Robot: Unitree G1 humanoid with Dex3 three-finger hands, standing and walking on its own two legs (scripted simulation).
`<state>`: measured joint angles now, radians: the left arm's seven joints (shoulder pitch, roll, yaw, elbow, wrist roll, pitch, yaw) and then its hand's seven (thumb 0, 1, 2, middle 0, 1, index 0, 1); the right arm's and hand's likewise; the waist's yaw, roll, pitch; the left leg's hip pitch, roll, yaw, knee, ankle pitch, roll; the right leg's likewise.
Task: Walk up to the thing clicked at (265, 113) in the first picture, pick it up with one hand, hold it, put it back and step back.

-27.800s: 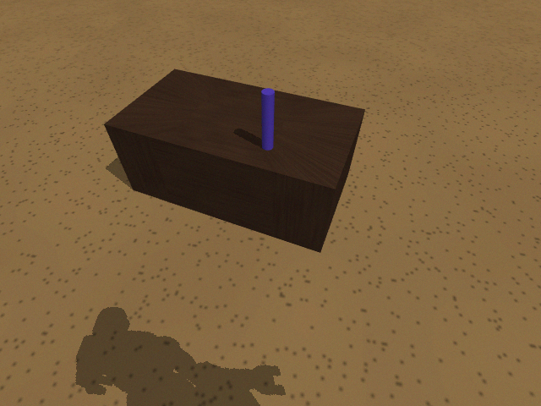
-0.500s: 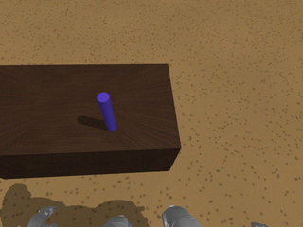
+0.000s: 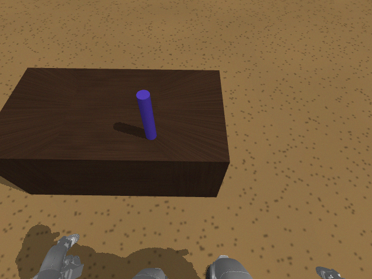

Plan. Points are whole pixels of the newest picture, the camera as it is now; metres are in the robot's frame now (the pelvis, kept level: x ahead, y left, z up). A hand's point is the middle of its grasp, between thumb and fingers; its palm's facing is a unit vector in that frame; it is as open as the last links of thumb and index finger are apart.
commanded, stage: step back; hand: left
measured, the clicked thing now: (147, 117) +0.66 +0.17 -0.21
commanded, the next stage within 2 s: none
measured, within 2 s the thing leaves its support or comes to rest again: neither
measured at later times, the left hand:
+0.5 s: hand out of the picture -0.07 +0.22 -0.13, palm faces -0.06 -0.91 -0.41, open 7.4 cm
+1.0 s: hand out of the picture -0.19 +0.21 -0.13, palm faces +0.00 -0.91 -0.40, open 7.4 cm
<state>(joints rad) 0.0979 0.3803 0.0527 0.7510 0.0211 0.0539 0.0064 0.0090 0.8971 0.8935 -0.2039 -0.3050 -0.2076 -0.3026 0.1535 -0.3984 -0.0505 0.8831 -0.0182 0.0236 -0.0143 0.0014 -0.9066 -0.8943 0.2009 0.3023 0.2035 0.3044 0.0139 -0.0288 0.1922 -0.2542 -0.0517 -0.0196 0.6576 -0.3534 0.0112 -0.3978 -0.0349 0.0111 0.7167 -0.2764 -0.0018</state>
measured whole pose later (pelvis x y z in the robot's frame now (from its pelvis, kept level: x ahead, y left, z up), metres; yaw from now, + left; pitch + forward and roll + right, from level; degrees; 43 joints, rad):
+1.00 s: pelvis -0.30 -0.06 +0.01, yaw -1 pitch -2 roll +0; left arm 0.15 0.39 0.06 0.84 0.01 0.05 0.01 0.01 0.90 0.89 -0.20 -0.30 -0.20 -0.30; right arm 0.12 -0.38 -0.04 0.84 -0.04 0.05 0.00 0.00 -0.90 -0.89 0.20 0.30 0.21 0.31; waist 0.02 0.00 0.16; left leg -0.35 0.04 -0.01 0.62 -0.24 0.00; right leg -0.35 0.05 0.07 0.99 -0.53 0.01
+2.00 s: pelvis -0.42 -0.04 +0.01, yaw +2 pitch -2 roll +0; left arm 0.19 0.37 0.03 1.02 0.02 -0.02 -0.01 0.01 0.90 0.89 -0.20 -0.30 -0.21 -0.30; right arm 0.17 -0.35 -0.05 1.03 -0.04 0.00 0.02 0.00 -0.91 -0.89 0.20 0.30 0.20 0.30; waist 0.02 0.00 0.05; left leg -0.22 0.00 0.01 0.61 -0.35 0.01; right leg -0.28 -0.01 0.03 0.62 -0.33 -0.01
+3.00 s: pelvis -0.43 -0.06 +0.03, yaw +2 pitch -3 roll +0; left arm 0.11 0.35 0.00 1.15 0.01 -0.02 -0.01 0.01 0.90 0.89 -0.20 -0.30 -0.21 -0.30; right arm 0.12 -0.35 -0.02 1.15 -0.01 -0.01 0.02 0.00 -0.91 -0.89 0.20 0.30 0.20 0.30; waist 0.00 0.02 0.06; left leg -0.08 0.03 0.00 0.32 -0.19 -0.03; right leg -0.15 0.01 0.01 0.33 -0.14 -0.01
